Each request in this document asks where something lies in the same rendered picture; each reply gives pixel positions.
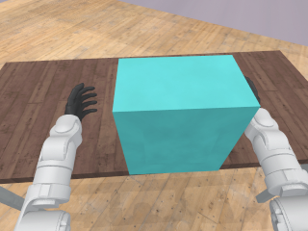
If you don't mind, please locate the left robot forearm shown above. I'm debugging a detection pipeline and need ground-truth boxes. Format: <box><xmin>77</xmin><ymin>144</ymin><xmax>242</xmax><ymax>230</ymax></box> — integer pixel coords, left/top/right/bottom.
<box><xmin>13</xmin><ymin>115</ymin><xmax>83</xmax><ymax>231</ymax></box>

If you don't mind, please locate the right robot upper arm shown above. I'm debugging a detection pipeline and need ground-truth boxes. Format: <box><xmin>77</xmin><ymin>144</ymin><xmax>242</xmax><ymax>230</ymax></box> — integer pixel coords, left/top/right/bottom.
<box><xmin>269</xmin><ymin>194</ymin><xmax>308</xmax><ymax>231</ymax></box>

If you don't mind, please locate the carton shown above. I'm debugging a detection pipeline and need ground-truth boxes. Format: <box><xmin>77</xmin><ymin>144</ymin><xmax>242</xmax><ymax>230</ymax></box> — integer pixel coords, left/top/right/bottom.
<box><xmin>113</xmin><ymin>55</ymin><xmax>261</xmax><ymax>175</ymax></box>

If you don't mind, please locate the table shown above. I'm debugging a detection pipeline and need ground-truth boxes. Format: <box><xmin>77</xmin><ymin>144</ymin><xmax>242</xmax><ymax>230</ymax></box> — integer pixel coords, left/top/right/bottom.
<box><xmin>0</xmin><ymin>50</ymin><xmax>308</xmax><ymax>211</ymax></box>

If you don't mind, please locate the robot right hand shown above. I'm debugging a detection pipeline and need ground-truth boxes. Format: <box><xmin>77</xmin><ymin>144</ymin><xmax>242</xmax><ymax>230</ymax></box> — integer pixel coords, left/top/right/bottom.
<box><xmin>244</xmin><ymin>76</ymin><xmax>261</xmax><ymax>108</ymax></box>

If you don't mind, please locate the right robot forearm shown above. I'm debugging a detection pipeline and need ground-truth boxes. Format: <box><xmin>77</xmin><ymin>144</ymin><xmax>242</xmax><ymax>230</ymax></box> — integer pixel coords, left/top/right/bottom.
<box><xmin>244</xmin><ymin>108</ymin><xmax>308</xmax><ymax>197</ymax></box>

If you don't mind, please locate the robot left hand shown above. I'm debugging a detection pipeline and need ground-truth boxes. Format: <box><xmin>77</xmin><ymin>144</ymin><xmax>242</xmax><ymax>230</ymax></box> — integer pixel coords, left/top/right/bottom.
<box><xmin>64</xmin><ymin>83</ymin><xmax>97</xmax><ymax>122</ymax></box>

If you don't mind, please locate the left robot upper arm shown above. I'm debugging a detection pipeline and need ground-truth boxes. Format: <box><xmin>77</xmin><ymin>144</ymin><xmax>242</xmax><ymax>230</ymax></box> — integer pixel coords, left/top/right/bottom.
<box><xmin>16</xmin><ymin>210</ymin><xmax>71</xmax><ymax>231</ymax></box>

